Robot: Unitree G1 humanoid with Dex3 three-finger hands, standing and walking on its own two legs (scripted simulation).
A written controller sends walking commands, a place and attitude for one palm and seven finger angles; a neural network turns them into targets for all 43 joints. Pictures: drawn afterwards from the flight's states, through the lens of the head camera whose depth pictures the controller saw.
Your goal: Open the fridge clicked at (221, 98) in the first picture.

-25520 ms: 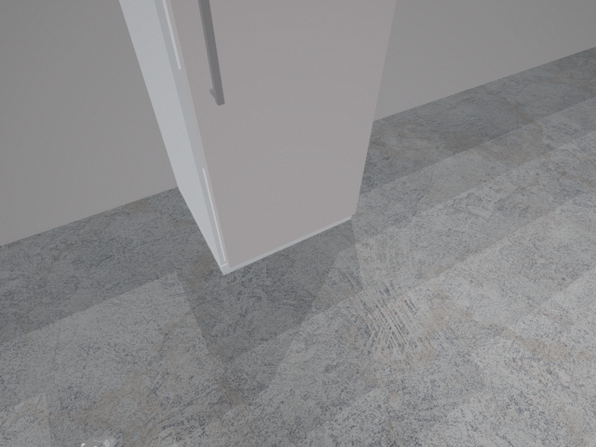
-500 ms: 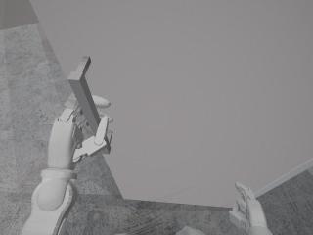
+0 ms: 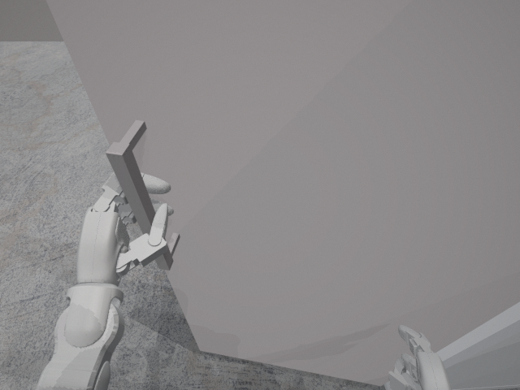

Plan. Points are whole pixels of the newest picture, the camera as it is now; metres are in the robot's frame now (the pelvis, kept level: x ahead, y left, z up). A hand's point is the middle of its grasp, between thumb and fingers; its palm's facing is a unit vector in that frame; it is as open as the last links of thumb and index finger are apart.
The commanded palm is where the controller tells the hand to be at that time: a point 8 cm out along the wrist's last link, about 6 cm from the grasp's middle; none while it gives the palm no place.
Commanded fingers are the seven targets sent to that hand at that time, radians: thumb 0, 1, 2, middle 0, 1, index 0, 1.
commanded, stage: stop walking and hold the door back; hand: left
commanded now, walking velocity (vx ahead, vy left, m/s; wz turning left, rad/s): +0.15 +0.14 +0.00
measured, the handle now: (153, 207) +0.30 +0.17 +0.15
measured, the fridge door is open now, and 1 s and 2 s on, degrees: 77 73 72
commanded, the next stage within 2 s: loosen the grip on the handle in 1.58 s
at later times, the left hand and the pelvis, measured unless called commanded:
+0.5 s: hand (163, 217) +0.29 +0.15 +0.16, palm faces +0.11 -0.98 -0.19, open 5.3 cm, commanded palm +0.26 +0.21 +0.14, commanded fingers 0.00 0.90 0.90 -0.45 -1.40 -0.45 -1.40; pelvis -0.11 +0.01 +0.00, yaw +4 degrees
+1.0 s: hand (166, 210) +0.30 +0.15 +0.15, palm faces +0.02 -0.99 -0.14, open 5.2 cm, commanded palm +0.27 +0.22 +0.14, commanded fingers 0.00 0.90 0.90 -0.45 -1.40 -0.45 -1.40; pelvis -0.11 +0.04 +0.00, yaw -1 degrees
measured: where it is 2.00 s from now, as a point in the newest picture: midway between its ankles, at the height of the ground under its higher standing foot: outside the picture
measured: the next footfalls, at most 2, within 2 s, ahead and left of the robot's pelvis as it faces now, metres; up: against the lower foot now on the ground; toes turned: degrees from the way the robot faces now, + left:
left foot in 0.06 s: +0.00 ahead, +0.11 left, +0.00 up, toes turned +6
left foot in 0.50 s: -0.03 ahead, +0.15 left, +0.00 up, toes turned +5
